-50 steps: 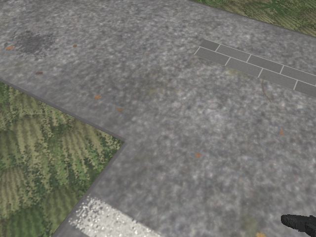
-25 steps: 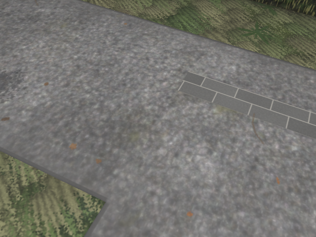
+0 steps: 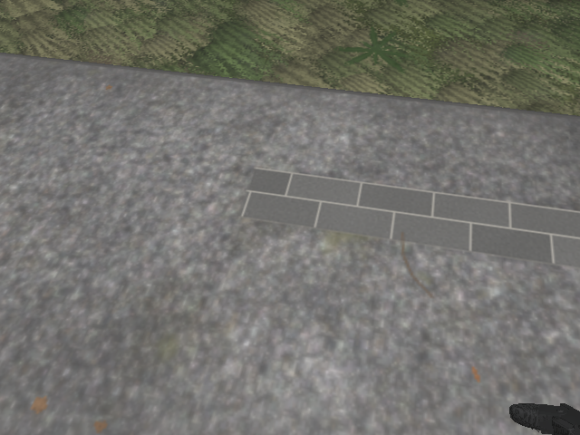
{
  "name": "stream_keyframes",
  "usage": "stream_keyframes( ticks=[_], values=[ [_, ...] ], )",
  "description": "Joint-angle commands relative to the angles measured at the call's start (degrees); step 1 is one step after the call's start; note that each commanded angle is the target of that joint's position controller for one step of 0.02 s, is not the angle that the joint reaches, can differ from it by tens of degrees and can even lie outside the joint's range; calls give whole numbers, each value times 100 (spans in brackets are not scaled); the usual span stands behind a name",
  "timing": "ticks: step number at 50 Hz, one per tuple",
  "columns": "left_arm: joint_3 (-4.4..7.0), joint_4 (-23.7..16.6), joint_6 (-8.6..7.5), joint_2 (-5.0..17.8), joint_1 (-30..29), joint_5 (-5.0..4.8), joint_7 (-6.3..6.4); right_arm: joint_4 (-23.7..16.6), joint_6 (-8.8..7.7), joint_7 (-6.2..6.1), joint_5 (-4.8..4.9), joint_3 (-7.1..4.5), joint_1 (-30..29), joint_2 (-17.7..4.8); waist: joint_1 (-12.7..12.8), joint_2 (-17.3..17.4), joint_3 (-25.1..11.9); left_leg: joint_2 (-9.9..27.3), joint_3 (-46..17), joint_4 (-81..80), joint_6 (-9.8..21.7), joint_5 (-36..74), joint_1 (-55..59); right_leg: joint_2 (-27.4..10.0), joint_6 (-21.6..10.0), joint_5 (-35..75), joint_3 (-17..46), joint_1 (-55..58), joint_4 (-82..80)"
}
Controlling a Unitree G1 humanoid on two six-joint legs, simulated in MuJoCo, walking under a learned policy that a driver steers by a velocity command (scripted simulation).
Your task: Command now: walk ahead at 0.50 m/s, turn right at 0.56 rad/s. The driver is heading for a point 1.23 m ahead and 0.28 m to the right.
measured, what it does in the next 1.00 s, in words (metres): walks ahead, turning right: left foot, then right foot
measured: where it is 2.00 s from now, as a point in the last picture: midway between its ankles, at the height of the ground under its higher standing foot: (422, 224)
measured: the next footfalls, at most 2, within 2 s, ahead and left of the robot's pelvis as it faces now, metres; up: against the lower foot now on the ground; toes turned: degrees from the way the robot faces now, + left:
left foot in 0.18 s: +0.28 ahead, +0.13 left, +0.00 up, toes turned -12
right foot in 0.70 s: +0.46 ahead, -0.22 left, +0.00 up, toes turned -28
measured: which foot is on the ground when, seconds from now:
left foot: up 0.00-0.16, down 0.18-0.70, up 0.72-1.00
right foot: down 0.00-0.20, up 0.22-0.68, down 0.70-1.00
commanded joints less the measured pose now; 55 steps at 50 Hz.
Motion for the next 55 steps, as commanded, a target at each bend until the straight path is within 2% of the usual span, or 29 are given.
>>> stream_keyframes(
  ticks=[1,4,6,8,9,10,11,12,13,14,15,16,18,22,26,31,33,34,35,36,37,38,39,40,41,42,46,51,55],
  values=[
    [251,-325,-30,932,48,-54,77,-408,-82,53,68,-41,-539,-256,66,-656,-304,-444,322,-1078,-56,875,879,-1083,-731,1321,917,-283,-439],
    [258,-257,22,929,266,-77,81,-507,-162,132,131,-91,-870,-407,176,-695,-259,-591,180,-1674,32,752,1025,-1248,-684,948,1442,161,-132],
    [270,-273,58,917,234,-59,98,-497,-223,171,152,-167,-777,-556,72,-796,-268,-636,94,-1972,171,365,1264,-1356,-614,899,1812,479,173],
    [256,-378,75,827,-11,-42,97,-341,-282,148,146,-278,-110,-710,-341,-900,-475,-635,204,-2379,428,285,2283,-1171,-431,1362,1854,402,755],
    [176,-491,41,585,-150,0,67,-251,-304,108,60,-367,590,-930,-690,-719,-1028,-82,-180,-2237,736,283,3576,-925,-229,1368,1552,-78,1736],
    [86,-581,4,274,251,13,67,-186,-275,58,-26,-475,1415,-1334,-774,297,-1832,1123,-1760,-2182,1394,5,5584,-224,160,-78,773,-1548,3512],
    [38,-645,-23,409,696,-66,81,6,-200,87,74,-483,1741,-1315,-650,1884,-2118,2015,-3832,-2683,1983,-1162,6250,-111,344,-2337,404,-2927,4778],
    [153,-554,-6,890,548,-97,75,-125,-157,66,161,-377,1479,-846,-707,1129,-1427,1909,-3610,-2868,1826,-2032,5662,-555,434,-1958,453,-3381,5375],
    [191,-651,42,1005,-3,-50,63,-178,-95,37,144,-307,1250,-629,-775,576,-768,1635,-2727,-2951,1577,-1879,4919,-752,484,-1435,205,-3407,5533],
    [193,-758,57,910,-317,24,46,-159,-60,41,99,-266,1037,-568,-676,240,-328,1393,-2131,-3128,1465,-1334,4196,-909,489,-1076,93,-3302,5373],
    [215,-816,68,829,-433,51,22,-115,-59,42,75,-222,904,-460,-554,248,-120,1189,-1669,-3277,1396,-873,3764,-1067,480,-848,83,-3157,5170],
    [202,-818,91,709,-357,6,-12,-71,-67,50,49,-197,826,-424,-434,381,-17,1022,-1261,-3428,1326,-597,3422,-1166,474,-736,14,-2935,5053],
    [164,-809,142,514,-322,-19,-31,82,-108,77,81,-209,817,-449,-362,512,29,907,-688,-3636,1359,-118,3194,-1228,528,-578,-132,-2869,4879],
    [126,-904,163,450,-694,11,-38,368,-117,70,64,-298,930,-752,-391,298,23,990,50,-3755,1422,801,3425,-1333,668,181,-147,-3137,4062],
    [64,-1036,106,343,-1382,-2,-170,568,-42,36,112,-311,1067,-921,-643,262,140,889,765,-3714,1226,969,3635,-1303,595,1142,-476,-2863,2740],
    [66,-1332,110,390,-1947,-36,-330,789,92,42,250,-378,1360,-1196,-758,312,368,1151,1133,-3473,1058,1428,4279,-1149,309,607,-902,-2598,1802],
    [165,-1345,141,568,-1669,14,-344,795,153,17,304,-432,1307,-1375,-498,490,133,1151,1407,-2765,936,3323,4438,-802,65,-19,-1245,-1898,1626],
    [266,-1235,163,730,-1146,31,-333,792,192,-7,328,-455,1265,-1453,-163,516,-166,1065,1579,-1973,849,4217,4408,-545,-100,-93,-1412,-1168,1398],
    [445,-955,180,1020,-134,16,-278,772,211,-32,330,-415,1264,-1357,341,353,-670,847,1758,-734,685,4266,3879,-292,-327,328,-1427,287,1011],
    [614,-788,227,1521,754,-20,-154,622,174,-33,126,-275,1379,-999,614,-493,-1224,569,1754,1150,426,1800,2211,-1222,-714,584,56,2149,1013],
    [573,-915,129,1951,431,-24,-156,326,2,68,8,-18,1872,-334,-88,-1787,-1923,-526,934,2851,198,-2836,43,-2637,-1761,-540,3398,3535,167],
    [415,-900,64,1291,659,11,-176,441,-146,147,256,-144,1358,-920,407,-986,-2143,-294,103,3275,280,-2556,-397,-2743,-1612,-733,3531,3467,-310],
    [331,-827,6,1085,431,59,-181,313,-188,168,421,-171,973,-1015,359,-852,-1336,-65,228,3183,375,-2059,-661,-2618,-1351,-93,2584,2797,-271],
    [265,-833,-27,934,47,41,-175,342,-187,125,346,-136,844,-923,129,-356,-917,225,254,2778,402,-1584,-408,-2385,-1125,591,1828,1931,-247],
    [206,-840,-54,767,-276,81,-179,390,-146,103,239,-156,820,-903,-70,-324,-641,376,251,2422,378,-1319,-81,-2176,-1000,1123,1310,1242,-348],
    [155,-845,-97,642,-441,141,-174,462,-60,123,246,-170,1017,-889,-267,-441,-563,486,180,2284,367,-1099,266,-2045,-941,1342,992,816,-529],
    [181,-545,-292,739,-419,175,-137,568,200,100,241,-133,1069,-619,-403,-398,-200,444,152,1743,192,-400,204,-1957,-872,1935,109,297,-1047],
    [171,-286,-317,764,-311,199,-32,423,167,173,253,-115,439,-485,-166,-419,86,130,69,120,204,1130,10,-1762,-474,1970,-815,586,-1216],
    [202,-31,-275,851,-39,145,16,167,145,314,248,-30,-182,-309,124,-351,389,23,343,-820,348,1392,-119,-1979,-366,2020,-1101,1176,-1249]
  ],
)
